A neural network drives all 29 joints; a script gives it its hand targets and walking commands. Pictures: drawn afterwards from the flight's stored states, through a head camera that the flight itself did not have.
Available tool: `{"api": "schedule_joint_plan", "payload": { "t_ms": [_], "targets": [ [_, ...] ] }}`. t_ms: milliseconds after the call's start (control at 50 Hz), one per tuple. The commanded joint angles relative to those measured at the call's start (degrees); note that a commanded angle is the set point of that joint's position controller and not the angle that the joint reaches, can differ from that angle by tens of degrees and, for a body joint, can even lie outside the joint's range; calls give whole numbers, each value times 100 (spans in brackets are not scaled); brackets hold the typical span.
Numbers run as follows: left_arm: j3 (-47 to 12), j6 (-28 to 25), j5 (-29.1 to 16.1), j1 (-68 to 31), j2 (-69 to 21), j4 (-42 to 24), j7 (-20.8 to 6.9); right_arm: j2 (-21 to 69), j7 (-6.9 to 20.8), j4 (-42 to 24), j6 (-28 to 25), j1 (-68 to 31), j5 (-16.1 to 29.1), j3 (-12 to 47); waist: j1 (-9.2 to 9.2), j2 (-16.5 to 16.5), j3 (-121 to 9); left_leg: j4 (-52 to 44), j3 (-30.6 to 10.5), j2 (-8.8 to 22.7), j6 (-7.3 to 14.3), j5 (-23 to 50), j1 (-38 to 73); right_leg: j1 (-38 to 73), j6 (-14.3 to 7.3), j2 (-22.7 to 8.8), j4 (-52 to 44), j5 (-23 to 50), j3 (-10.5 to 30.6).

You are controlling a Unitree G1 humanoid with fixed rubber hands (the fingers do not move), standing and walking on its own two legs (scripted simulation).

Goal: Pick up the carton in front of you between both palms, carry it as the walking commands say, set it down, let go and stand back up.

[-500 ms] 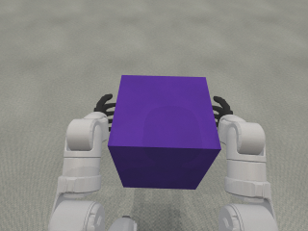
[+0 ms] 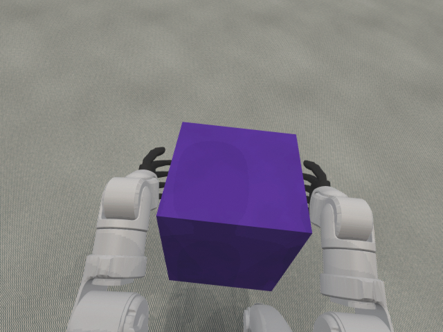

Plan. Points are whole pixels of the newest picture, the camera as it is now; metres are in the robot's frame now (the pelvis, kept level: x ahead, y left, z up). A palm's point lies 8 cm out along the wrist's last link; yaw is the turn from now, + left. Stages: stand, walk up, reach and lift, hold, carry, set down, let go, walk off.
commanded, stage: carry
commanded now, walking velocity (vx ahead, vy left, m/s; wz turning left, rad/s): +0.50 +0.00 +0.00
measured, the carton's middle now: (229, 211) +0.34 -0.01 -0.01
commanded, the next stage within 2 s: none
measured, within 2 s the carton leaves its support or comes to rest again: neither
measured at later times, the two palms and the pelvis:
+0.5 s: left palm (161, 50) +0.64 +0.14 +0.13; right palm (296, 58) +0.67 -0.16 +0.12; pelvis +0.32 -0.03 +0.03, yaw +2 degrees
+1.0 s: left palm (160, 15) +0.91 +0.18 +0.07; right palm (265, 25) +0.89 -0.12 +0.08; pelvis +0.64 +0.04 +0.02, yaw -2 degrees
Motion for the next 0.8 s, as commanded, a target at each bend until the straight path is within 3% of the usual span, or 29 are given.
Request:
{"api": "schedule_joint_plan", "payload": {
  "t_ms": [0,40,80,100,120,140,160,180,200,220,240,260,280,300,320,340,400,420,500,560,620,660,680,720,740,760,780],
  "targets": [
    [-3668,-381,-2100,-3212,-6810,-894,-1067,6247,1474,-742,-177,-3638,2552,3995,-218,930,-3136,-478,-1942,1544,802,4221,3731,-1312,-33,-28,-772,3,-83],
    [-3822,-489,-1953,-2973,-6742,-1013,-1094,6229,1532,-836,-268,-3370,2449,4134,-251,1020,-3020,-535,-1590,1388,693,4813,3619,-1212,-50,51,-1542,546,-301],
    [-3879,-598,-1920,-2920,-6688,-1174,-1142,6298,1568,-981,-385,-3481,2532,4352,-311,829,-2809,-677,-1280,1153,501,4994,3344,-589,-116,240,-2709,1194,-566],
    [-3902,-637,-1847,-2805,-6495,-1128,-1144,6238,1557,-971,-438,-3519,2556,4481,-305,1018,-2640,-783,-1018,1044,480,5026,3078,-172,-128,340,-3241,1413,-783],
    [-4023,-676,-1883,-2800,-6437,-1270,-1153,6157,1560,-1155,-485,-3514,2597,4543,-263,1102,-2589,-637,-778,970,313,5433,2965,323,-170,493,-3770,1627,-939],
    [-3959,-668,-1844,-2625,-6338,-1195,-1160,6044,1553,-1221,-519,-3471,2573,4606,-205,965,-2644,-461,-638,890,242,6045,2827,984,-280,764,-4072,1929,-1276],
    [-4064,-674,-1795,-2580,-6169,-1236,-1160,5968,1540,-1126,-509,-3346,2561,4659,-28,1045,-2829,-115,-296,846,60,6227,2631,1909,-334,840,-4591,2359,-1374],
    [-4023,-639,-1820,-2489,-6065,-1217,-1187,5847,1520,-1195,-506,-3329,2529,4669,324,898,-3293,817,-89,796,-161,5534,2045,3487,-405,532,-4855,2505,-1073],
    [-4077,-622,-1869,-2483,-5993,-1412,-1211,5719,1494,-1346,-493,-3443,2517,4677,451,134,-3669,2048,-211,691,-361,3446,596,5067,-691,-511,-4671,2488,315],
    [-3974,-583,-1874,-2587,-5678,-1415,-1237,5723,1482,-1362,-427,-3512,2528,4723,288,-1261,-4001,3315,-411,-89,-451,-824,-861,6085,-1271,-2008,-4643,2852,2739],
    [-3838,-507,-1743,-2330,-5485,-1023,-1261,5489,1455,-1072,-323,-3503,2386,4623,381,-1192,-3473,4141,-531,-252,-378,-812,-1649,5829,-1538,-1987,-5474,2161,3529],
    [-3885,-424,-1862,-2505,-5526,-1256,-1278,5594,1429,-798,-259,-3164,2378,4482,369,-879,-3382,4126,-853,12,-315,-641,-1819,5771,-1421,-1962,-5456,1472,3169],
    [-3993,-371,-1978,-2629,-5609,-1199,-1305,5583,1410,-977,-221,-3426,2460,4477,477,-494,-3102,4016,-733,186,-311,-535,-2090,5539,-1404,-1816,-5424,1910,2655],
    [-3976,-340,-2082,-2831,-5712,-1312,-1355,5531,1390,-1062,-182,-3528,2417,4364,395,-76,-2912,3593,-719,324,-333,-214,-1926,5053,-1161,-1577,-5433,2388,2303],
    [-4039,-313,-2284,-3066,-5883,-1458,-1404,5579,1346,-1011,-144,-3457,2329,4314,223,-4,-2898,3242,-698,407,-413,70,-1678,4763,-945,-1409,-5534,2639,1901],
    [-4061,-283,-2438,-3362,-5945,-1714,-1431,5734,1319,-992,-117,-3387,2306,4344,314,-97,-2958,2897,-596,391,-474,64,-1557,4730,-858,-1398,-5671,2717,1685],
    [-3936,-15,-2504,-2976,-6056,-1688,-1545,5718,1201,-862,28,-2683,1968,4134,301,-362,-2875,2137,-354,378,-569,271,-1553,4860,-842,-1371,-5998,3135,1263],
    [-3924,70,-2487,-2808,-6106,-1557,-1618,5658,1185,-955,62,-2654,1852,4026,257,-232,-2771,1963,-265,384,-642,522,-1647,4958,-741,-1336,-6045,3257,1123],
    [-3761,300,-2381,-2384,-6090,-1748,-1763,5823,1156,-1187,220,-2174,1667,4094,234,-437,-2310,1234,28,386,-696,1345,-2116,5365,-383,-1161,-6112,4410,425],
    [-3632,405,-2104,-1674,-5982,-1702,-1826,5926,1228,-1193,373,-1703,1572,4280,290,-460,-1908,479,362,275,-711,1579,-1960,5257,-414,-934,-6119,4751,58],
    [-3610,395,-1895,-1073,-5921,-1691,-1871,6051,1339,-1345,426,-1434,1680,4543,335,-893,-1520,-306,580,209,-625,1870,-1766,5311,-399,-856,-6106,5234,-195],
    [-3664,351,-1829,-756,-6046,-1811,-1903,6073,1423,-1921,413,-1573,1807,4707,328,-926,-1362,-589,609,181,-541,2144,-1340,5146,-421,-978,-6185,5279,-269],
    [-3714,335,-1843,-722,-6075,-2000,-1896,6075,1459,-1908,418,-1375,1831,4743,336,-778,-1359,-670,627,190,-512,2041,-1110,5111,-415,-960,-6028,5362,-309],
    [-3876,272,-1730,-390,-5927,-2154,-1876,6032,1531,-2044,386,-1062,1812,4782,303,-1060,-1494,-1084,876,11,-397,2071,-41,4826,-235,-928,-5387,6042,-568],
    [-3941,268,-1781,-157,-6010,-2211,-1865,5998,1559,-1974,388,-665,1800,4768,211,-983,-1947,-1189,916,-141,-368,2012,1174,4440,-79,-811,-4599,6108,-753],
    [-3984,265,-1796,-136,-5960,-2322,-1876,5964,1598,-2068,358,-595,1820,4761,94,-571,-2388,-1228,668,155,-337,1543,2391,3705,38,-622,-3470,5008,-831],
    [-4114,253,-1831,-147,-6012,-2467,-1887,5923,1618,-2143,332,-594,1826,4735,43,749,-3126,-1266,-1589,1633,96,375,3656,2359,166,-284,-1968,2961,-643]
  ]
}}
